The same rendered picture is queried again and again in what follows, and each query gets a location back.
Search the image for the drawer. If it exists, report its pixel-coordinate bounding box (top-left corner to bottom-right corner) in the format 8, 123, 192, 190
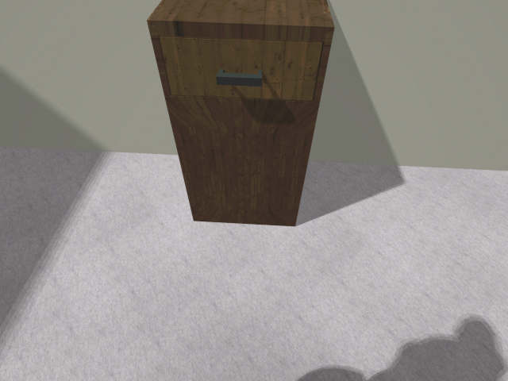
160, 36, 322, 101

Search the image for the handle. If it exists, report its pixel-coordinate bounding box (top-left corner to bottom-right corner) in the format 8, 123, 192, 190
216, 69, 263, 87

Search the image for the cabinet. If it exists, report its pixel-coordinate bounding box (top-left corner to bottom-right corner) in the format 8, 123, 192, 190
147, 0, 335, 226

